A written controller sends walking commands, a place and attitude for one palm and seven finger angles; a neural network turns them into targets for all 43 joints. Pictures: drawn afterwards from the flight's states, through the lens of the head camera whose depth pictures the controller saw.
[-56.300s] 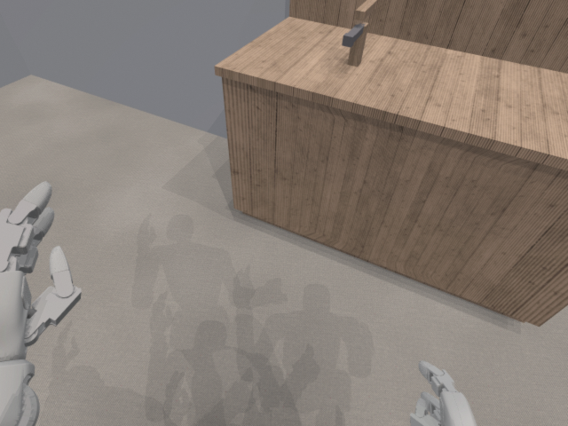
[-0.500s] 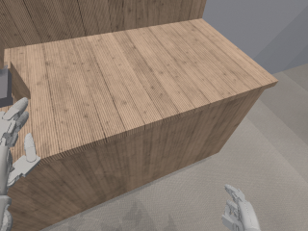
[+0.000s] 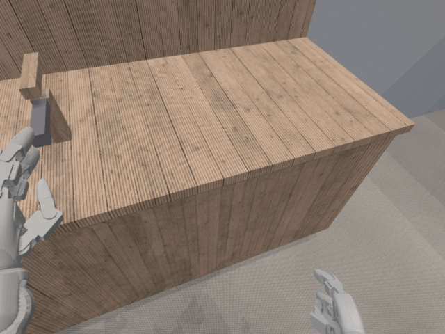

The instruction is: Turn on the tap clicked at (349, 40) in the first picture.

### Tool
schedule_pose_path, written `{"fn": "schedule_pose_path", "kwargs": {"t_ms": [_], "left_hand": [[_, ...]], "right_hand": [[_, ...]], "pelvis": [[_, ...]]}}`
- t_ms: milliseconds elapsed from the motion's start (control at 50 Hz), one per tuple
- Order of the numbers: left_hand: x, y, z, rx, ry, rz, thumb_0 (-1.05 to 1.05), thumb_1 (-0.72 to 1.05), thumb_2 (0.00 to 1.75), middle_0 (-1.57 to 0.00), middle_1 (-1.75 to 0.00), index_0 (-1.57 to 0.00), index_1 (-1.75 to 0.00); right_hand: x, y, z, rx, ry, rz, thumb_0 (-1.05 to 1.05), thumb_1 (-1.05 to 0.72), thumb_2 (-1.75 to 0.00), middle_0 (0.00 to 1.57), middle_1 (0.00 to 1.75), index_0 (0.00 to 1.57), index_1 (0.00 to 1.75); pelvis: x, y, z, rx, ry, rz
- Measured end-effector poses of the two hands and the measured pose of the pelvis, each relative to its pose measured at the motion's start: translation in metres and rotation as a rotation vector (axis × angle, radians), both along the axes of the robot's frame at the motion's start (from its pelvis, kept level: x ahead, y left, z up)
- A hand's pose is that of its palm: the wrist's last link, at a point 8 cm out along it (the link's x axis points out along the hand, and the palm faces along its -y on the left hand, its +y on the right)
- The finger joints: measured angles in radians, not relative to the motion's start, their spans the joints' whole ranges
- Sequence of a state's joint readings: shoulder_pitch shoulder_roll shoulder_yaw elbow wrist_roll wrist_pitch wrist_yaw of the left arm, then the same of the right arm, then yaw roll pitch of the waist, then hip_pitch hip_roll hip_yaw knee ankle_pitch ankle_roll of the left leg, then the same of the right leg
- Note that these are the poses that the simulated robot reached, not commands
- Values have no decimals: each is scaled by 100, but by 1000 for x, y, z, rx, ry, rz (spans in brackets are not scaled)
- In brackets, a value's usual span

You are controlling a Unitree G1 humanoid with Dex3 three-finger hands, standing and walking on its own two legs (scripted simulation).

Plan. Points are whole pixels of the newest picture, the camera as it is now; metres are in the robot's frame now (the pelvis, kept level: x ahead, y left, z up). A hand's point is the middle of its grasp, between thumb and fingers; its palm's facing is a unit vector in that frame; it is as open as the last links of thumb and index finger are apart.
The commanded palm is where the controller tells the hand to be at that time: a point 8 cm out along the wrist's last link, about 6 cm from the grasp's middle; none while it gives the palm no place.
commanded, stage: come to a stop and stand still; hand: left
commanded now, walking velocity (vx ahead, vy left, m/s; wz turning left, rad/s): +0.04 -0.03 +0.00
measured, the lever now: (39, 136) +0.40 +0.39 +0.11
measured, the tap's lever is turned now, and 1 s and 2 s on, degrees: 0 0 0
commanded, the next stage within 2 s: look again from close up in 1.10 s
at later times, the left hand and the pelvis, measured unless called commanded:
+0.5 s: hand (86, 211) +0.25 +0.23 +0.12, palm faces +0.30 -0.88 -0.37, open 7.5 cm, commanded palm +0.18 +0.27 +0.17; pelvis +0.02 -0.01 +0.00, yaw +0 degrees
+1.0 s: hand (60, 210) +0.23 +0.25 +0.16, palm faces +0.43 -0.86 -0.28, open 7.5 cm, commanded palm +0.16 +0.28 +0.17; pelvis +0.01 +0.00 +0.00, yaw +1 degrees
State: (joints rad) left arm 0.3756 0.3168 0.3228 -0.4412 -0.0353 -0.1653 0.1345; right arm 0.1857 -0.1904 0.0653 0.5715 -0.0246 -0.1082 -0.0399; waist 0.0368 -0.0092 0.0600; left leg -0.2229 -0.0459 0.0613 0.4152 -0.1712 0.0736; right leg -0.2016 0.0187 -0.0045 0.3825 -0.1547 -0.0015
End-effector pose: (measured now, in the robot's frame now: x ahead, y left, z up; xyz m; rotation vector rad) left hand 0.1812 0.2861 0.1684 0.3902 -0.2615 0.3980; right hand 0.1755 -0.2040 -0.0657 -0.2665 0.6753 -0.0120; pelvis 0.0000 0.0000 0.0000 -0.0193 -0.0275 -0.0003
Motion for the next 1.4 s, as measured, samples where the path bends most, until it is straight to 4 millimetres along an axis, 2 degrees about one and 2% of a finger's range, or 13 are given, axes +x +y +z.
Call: {"fn": "schedule_pose_path", "kwargs": {"t_ms": [120, 160, 220, 280, 400, 460, 560, 660, 760, 900, 1080, 1280, 1400], "left_hand": [[4, -3, 14, 84, -24, -33, 2, 88, 90, -21, -30, -20, -30], [13, 11, 34, 212, -96, -30, 2, 88, 90, -22, -30, -21, -30], [21, 34, 54, 238, -197, 42, 2, 88, 90, -22, -30, -21, -30], [24, 28, 45, 156, -186, 45, 2, 89, 90, -21, -30, -20, -30], [26, -23, -16, 1, 56, -117, 1, 89, 90, -20, -30, -20, -30], [29, -21, -30, 2, 123, -122, 2, 88, 90, -21, -30, -21, -30], [30, 1, -11, 49, 57, -36, 2, 88, 90, -22, -30, -21, -30], [18, -2, 20, 73, -73, -24, 2, 88, 90, -21, -30, -21, -30], [8, -4, 9, 31, -30, -21, 1, 89, 90, -21, -30, -20, -30], [6, 6, -16, -48, 55, 37, 2, 89, 90, -21, -30, -20, -30], [2, -4, 9, 3, -39, -18, 2, 89, 90, -21, -30, -20, -30], [-3, 5, -6, -7, 41, 13, 2, 89, 90, -21, -30, -20, -30], [-4, 1, -1, -11, 10, 9, 2, 89, 90, -21, -30, -20, -30]], "right_hand": [[-7, -8, -3, -13, 19, -17, 2, -90, -90, 20, 30, 21, 30], [-10, -6, -5, -9, 22, 12, 2, -90, -90, 20, 30, 20, 30], [-13, -10, -7, -5, 48, 41, 2, -90, -90, 20, 30, 20, 30], [-14, -19, -5, 7, 33, 9, 2, -90, -90, 21, 30, 21, 30], [-10, -36, -3, -24, 20, -77, 2, -90, -90, 20, 30, 21, 30], [-4, -38, 0, -51, 29, -88, 2, -90, -90, 20, 30, 20, 30], [14, -32, 4, -61, 9, -48, 2, -90, -90, 20, 30, 20, 30], [34, -18, 9, -31, -44, -4, 2, -90, -90, 20, 30, 20, 30], [42, -6, 12, 0, -75, 3, 1, -90, -90, 20, 30, 20, 30], [31, 1, 9, -5, -38, 13, 1, -90, -90, 20, 30, 21, 30], [9, -6, 4, -20, 0, -12, 2, -90, -90, 20, 30, 21, 30], [-5, -17, -1, -30, 28, -62, 2, -90, -90, 20, 30, 21, 30], [-3, -16, 0, -36, 23, -52, 2, -90, -90, 20, 30, 20, 30]], "pelvis": [[2, -2, -1, -6, 2, 17], [0, -7, -3, -5, 12, 44], [2, -13, -4, -4, 25, 31], [9, -10, -3, -7, 30, 5], [22, -2, -2, -2, 26, -22], [24, -5, -2, 1, 23, -14], [23, -9, -2, -5, 20, 7], [23, -6, -2, -10, 20, 11], [22, -3, -1, -9, 19, 7], [14, -3, 0, -6, 11, 13], [8, -2, 1, -9, 9, 16], [7, 1, 1, -8, 11, 13], [6, 1, 1, -8, 8, 18]]}}
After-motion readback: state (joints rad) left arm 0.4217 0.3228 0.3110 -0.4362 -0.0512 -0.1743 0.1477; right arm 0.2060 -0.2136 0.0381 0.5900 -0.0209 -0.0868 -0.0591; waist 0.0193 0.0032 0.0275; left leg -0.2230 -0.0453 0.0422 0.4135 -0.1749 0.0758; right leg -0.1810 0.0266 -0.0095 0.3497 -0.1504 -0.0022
